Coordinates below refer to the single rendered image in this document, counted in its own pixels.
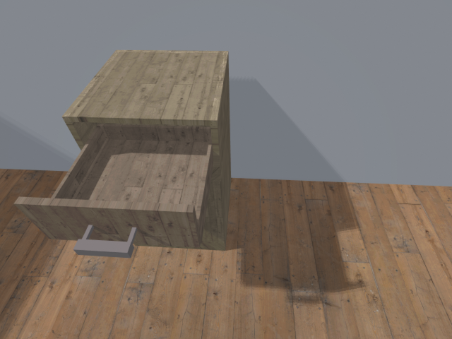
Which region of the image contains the cabinet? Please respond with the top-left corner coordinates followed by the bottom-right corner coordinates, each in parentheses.
top-left (62, 50), bottom-right (231, 251)

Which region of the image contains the drawer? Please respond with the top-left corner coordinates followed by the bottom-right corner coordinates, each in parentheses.
top-left (14, 124), bottom-right (213, 248)

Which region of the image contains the handle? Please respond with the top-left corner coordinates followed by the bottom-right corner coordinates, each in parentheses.
top-left (73, 225), bottom-right (137, 258)

